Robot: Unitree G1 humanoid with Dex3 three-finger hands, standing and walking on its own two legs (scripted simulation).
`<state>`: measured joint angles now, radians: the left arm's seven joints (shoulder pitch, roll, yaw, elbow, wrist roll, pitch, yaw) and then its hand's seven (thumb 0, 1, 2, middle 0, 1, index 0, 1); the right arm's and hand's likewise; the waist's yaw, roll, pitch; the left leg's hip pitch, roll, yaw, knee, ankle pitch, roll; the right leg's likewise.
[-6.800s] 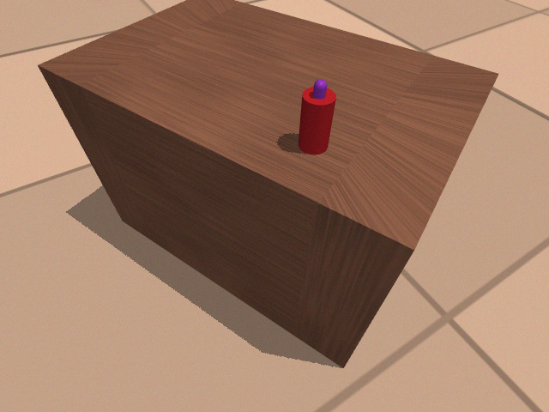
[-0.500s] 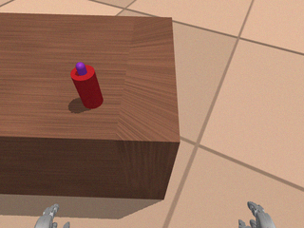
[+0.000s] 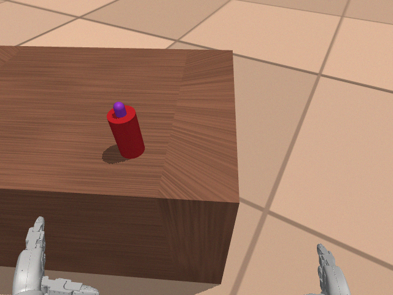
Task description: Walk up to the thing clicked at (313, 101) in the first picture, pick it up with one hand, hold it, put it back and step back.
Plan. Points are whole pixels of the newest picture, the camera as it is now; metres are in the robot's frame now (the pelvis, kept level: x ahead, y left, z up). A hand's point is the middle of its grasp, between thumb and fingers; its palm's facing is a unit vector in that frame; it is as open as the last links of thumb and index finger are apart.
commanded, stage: rise first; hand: left
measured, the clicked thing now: (125, 128) +0.49 +0.20 +0.05
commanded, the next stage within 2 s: go down in 1.14 s
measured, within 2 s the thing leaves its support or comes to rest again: neither
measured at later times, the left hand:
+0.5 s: hand (36, 257) +0.17 +0.27 +0.07, palm faces +0.37 -0.83 -0.41, open 17.6 cm
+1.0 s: hand (19, 247) +0.17 +0.28 +0.12, palm faces +0.40 -0.81 -0.43, open 17.5 cm
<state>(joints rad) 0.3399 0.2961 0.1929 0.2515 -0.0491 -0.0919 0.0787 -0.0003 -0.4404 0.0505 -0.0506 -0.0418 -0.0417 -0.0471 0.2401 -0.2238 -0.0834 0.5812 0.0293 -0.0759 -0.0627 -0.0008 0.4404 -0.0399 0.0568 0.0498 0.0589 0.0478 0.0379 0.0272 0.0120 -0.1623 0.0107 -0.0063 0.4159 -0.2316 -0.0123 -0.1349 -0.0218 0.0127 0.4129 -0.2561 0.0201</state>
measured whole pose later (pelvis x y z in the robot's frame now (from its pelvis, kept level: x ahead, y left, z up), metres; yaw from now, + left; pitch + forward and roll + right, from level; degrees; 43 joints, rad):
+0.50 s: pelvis -0.01 -0.01 +0.00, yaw +1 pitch -4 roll +0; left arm 0.43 0.33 0.30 -0.05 -0.05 -0.19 0.04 -0.01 -0.55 0.02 -0.05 -0.04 -0.04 -0.05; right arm 0.23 -0.24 -0.15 0.64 0.02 -0.08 -0.05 -0.01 0.53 -0.01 0.05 0.05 0.06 0.05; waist 0.06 0.04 0.05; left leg -0.12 0.01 -0.02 0.40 -0.21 -0.02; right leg -0.10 -0.02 0.00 0.41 -0.25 0.01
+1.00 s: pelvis -0.01 +0.00 +0.00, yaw +1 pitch -4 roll +0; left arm 0.43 0.35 0.35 -0.15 -0.05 -0.28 0.03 -0.01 -0.56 0.04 -0.06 -0.05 -0.05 -0.05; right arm 0.24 -0.23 -0.16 0.63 0.02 -0.12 -0.04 -0.01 0.52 -0.04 0.06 0.05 0.06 0.05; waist 0.06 0.04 0.06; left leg -0.12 0.00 -0.02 0.40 -0.21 -0.01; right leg -0.09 -0.03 0.00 0.41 -0.24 0.02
